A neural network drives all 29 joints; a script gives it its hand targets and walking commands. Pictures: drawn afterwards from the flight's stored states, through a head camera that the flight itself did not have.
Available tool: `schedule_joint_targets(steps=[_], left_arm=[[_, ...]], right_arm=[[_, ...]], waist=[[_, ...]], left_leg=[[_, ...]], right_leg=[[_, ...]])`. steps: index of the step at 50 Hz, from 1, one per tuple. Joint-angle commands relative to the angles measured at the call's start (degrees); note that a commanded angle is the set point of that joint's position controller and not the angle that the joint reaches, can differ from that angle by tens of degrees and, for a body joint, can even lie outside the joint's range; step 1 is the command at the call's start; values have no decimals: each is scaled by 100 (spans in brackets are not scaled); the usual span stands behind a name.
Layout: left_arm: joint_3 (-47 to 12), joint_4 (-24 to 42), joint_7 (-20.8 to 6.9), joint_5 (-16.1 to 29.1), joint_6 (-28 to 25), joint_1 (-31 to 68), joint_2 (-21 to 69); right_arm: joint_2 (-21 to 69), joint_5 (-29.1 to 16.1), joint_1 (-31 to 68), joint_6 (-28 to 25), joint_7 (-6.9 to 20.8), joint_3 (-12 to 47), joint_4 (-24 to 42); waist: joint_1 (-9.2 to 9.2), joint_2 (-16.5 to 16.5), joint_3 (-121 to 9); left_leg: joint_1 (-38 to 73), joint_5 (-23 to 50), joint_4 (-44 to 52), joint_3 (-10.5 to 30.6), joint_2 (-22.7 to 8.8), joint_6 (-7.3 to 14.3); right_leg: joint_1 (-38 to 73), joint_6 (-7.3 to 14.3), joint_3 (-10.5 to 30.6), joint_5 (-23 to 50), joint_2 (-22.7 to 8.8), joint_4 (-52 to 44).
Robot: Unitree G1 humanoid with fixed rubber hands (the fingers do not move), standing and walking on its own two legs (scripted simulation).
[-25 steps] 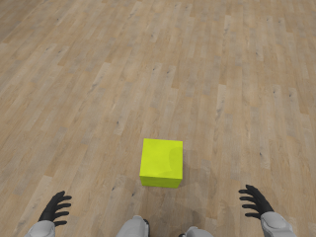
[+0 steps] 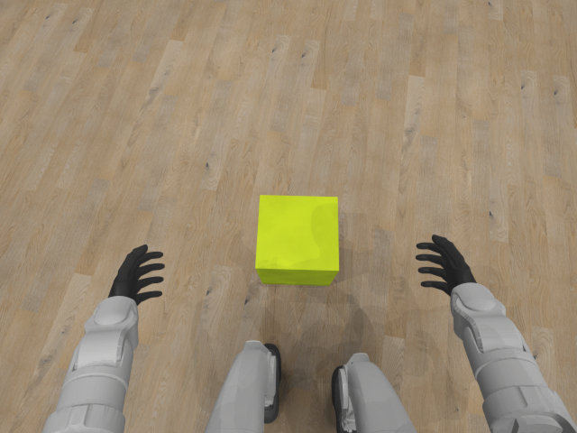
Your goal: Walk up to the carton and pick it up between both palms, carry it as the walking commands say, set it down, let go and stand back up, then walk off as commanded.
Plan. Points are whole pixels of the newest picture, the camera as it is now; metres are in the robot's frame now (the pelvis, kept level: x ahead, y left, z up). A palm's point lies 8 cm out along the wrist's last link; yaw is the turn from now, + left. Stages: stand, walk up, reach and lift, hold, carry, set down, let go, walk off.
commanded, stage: reach and lift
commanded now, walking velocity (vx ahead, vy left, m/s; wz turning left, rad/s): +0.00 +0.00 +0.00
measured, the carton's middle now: (297, 244) +0.51 +0.01 -0.57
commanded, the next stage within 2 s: none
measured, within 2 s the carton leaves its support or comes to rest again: neither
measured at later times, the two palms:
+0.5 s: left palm (172, 221) +0.44 +0.23 -0.15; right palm (403, 209) +0.45 -0.16 -0.14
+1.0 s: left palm (191, 214) +0.47 +0.22 -0.21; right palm (393, 208) +0.48 -0.17 -0.21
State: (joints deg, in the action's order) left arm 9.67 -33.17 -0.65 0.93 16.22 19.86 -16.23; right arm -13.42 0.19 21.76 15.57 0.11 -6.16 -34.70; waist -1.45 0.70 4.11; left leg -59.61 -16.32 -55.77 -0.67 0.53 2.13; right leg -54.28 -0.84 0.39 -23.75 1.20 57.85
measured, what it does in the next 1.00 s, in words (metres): lowers itself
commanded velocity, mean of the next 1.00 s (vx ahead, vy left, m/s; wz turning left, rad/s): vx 0.00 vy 0.00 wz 0.00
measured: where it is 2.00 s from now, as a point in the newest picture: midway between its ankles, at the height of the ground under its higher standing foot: (305, 408)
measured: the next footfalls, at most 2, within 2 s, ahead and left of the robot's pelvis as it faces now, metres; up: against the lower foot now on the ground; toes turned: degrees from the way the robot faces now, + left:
none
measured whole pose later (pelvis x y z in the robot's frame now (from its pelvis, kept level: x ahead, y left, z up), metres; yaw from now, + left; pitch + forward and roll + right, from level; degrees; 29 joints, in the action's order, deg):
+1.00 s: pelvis +0.00 +0.00 -0.06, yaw -4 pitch +45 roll -2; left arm 22.9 -46.6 -2.1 -2.0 5.4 58.9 -14.8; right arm -8.2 0.9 58.4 7.4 -5.5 -15.9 -39.5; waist -3.1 -1.1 3.4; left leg -93.3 -16.0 -64.0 1.9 0.9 0.2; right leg -89.2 -1.2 2.8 -22.7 4.2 66.6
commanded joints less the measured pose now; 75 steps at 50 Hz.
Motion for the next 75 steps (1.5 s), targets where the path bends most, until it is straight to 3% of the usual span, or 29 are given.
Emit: schedule_joint_targets(steps=[1,4,5,7,8,9,10,11,15,17,24,28,31,33,36,37,38,39,40,46,48,49,51,57,58,64,67,73,75], left_arm=[[430,288,39,-60,-66,1366,-1054],[354,607,141,94,-93,2492,-954],[332,312,160,100,-39,2782,-1021],[453,472,231,73,-77,2702,-970],[635,531,229,-4,-142,3117,-1296],[521,169,245,50,-111,3350,-1204],[662,-41,237,26,-92,3312,-1169],[445,174,232,103,-150,3648,-1108],[494,77,268,17,-232,4346,-943],[417,-39,289,40,-225,4355,-937],[690,-249,331,-181,-726,5003,-646],[637,75,259,-182,-882,5433,-595],[548,-401,249,77,-893,5686,-312],[844,-194,222,-74,-880,5477,-651],[834,-174,164,-93,-1121,5162,-522],[958,-379,130,-242,-1107,5135,-384],[1193,-656,92,-404,-1042,4804,-458],[1247,-392,43,-264,-1094,4707,-386],[1355,24,1,-292,-1215,4783,-652],[1444,-174,-111,-280,-1345,5434,-890],[1574,-305,-127,-335,-1359,5483,-947],[1386,-557,-181,-274,-1356,5404,-731],[1379,-793,-213,-219,-1326,5456,-734],[859,-893,-32,15,-1263,5929,-376],[1018,-945,-33,11,-1236,5904,-620],[739,-757,351,76,-1039,6624,-901],[762,-205,520,251,-931,6873,-1325],[-75,608,858,1101,-393,7896,-1716],[-18,698,958,1215,-268,7975,-1910]], right_arm=[[-1165,-59,1946,-92,-144,-492,906],[-908,-403,2722,-62,-104,-322,541],[-1005,-257,2903,-57,-135,-502,396],[-1093,-314,2954,-116,-122,-518,541],[-1012,-463,3337,-79,-137,-361,617],[-867,-470,3477,-100,-191,-455,399],[-777,-628,3639,-47,-192,-276,287],[-895,-470,3769,-83,-185,-504,215],[-883,-563,3955,-166,-266,-516,-331],[-1129,-285,4350,-262,-320,-860,52],[-882,-218,4767,-785,-342,-1012,85],[-772,-42,5055,-932,-388,-1210,422],[-670,103,4902,-946,-318,-1296,-306],[-703,339,4983,-933,-375,-1377,177],[-108,16,4776,-1077,-328,-1011,245],[-24,148,4708,-1105,-288,-1115,152],[-38,84,4656,-1056,-271,-974,94],[-263,319,4512,-1106,-311,-1255,594],[-28,8,4833,-1119,-335,-990,975],[-11,161,5271,-1111,-591,-1015,865],[83,88,5229,-1033,-598,-884,472],[205,176,5012,-1009,-635,-965,167],[169,113,5385,-985,-634,-990,-19],[-217,434,5537,-1062,-747,-1192,-542],[-68,159,5669,-1040,-753,-966,-298],[-540,-151,6462,-885,-798,-865,-449],[-867,-411,7039,-849,-860,-723,656],[-1501,-1284,7727,-273,-1048,-101,760],[-1484,-1525,7982,-134,-1093,28,1058]], waist=[[11,-136,-3636],[-79,65,-4117],[203,-132,-4060],[105,-6,-4670],[-314,91,-5174],[63,-138,-4998],[-298,157,-5063],[50,20,-5065],[-130,470,-5672],[280,344,-6535],[-111,670,-7193],[129,660,-7940],[307,667,-7185],[218,19,-7711],[-235,419,-7762],[57,82,-7719],[-320,-102,-7885],[168,-360,-8346],[-398,-241,-8628],[-394,-453,-8574],[-654,-495,-8260],[-323,-240,-8174],[-511,-41,-7617],[58,117,-7360],[-284,40,-7516],[-256,154,-7142],[-316,-194,-8552],[-193,126,-11092],[-228,87,-11474]], left_leg=[[2536,490,383,-16,34,-423],[2455,314,265,-31,104,-429],[2444,140,336,69,69,-445],[2880,708,231,80,65,-516],[2759,890,88,-66,135,-490],[2552,655,98,5,94,-435],[2556,570,89,-37,106,-435],[2355,609,156,37,85,-489],[2820,984,-32,20,96,-543],[3608,1204,-124,332,59,-550],[4049,2817,-513,492,71,-491],[3812,3565,-592,390,103,-502],[4090,3265,-455,624,45,-471],[3870,3563,-498,553,102,-368],[4107,4643,-511,463,150,-283],[3922,4468,-628,609,100,-242],[3492,4279,-653,442,98,-223],[3351,4372,-666,413,162,-189],[3196,4970,-660,301,213,-194],[1373,3815,-1061,82,259,-135],[1005,3419,-1229,11,307,-148],[978,3431,-1385,-10,265,-222],[683,2931,-1669,-82,285,-255],[567,2409,-2449,48,220,-447],[273,1989,-2514,-132,212,-455],[-484,499,-2909,-174,243,-489],[22,1164,-3261,-32,208,-366],[1764,959,-4017,72,174,-354],[2009,2093,-4453,99,131,-244]], right_leg=[[346,-65,-109,85,23,-845],[129,5,-127,26,54,-682],[-124,-36,-252,-95,75,-654],[-177,22,-272,213,118,-644],[-71,-56,-205,378,116,-496],[-293,-120,-281,275,157,-465],[-215,-100,-217,127,131,-467],[-436,-109,-334,177,203,-426],[-914,-8,-226,304,225,-353],[-943,-21,-467,514,294,-310],[-2015,-65,-369,1078,467,-134],[-1623,-63,-349,1902,468,-143],[-2700,-2,-395,995,461,-334],[-1815,-85,-414,1739,489,-264],[-1918,-97,-291,2298,448,-275],[-1960,-60,-268,2230,508,-268],[-1636,-86,-212,2377,445,-96],[-745,-109,-227,3035,424,-133],[-396,-133,-101,3712,377,37],[-394,-322,4,3369,380,674],[-704,-355,0,3011,470,957],[-996,-341,-51,2962,420,910],[-1877,-269,-98,2096,441,1128],[-3721,-262,-450,966,520,1762],[-3363,-239,-402,841,495,1857],[-3856,-219,-590,-161,530,2687],[-3259,-275,-725,446,511,3175],[-2265,-73,-757,322,403,4080],[-1986,-67,-742,950,445,4344]])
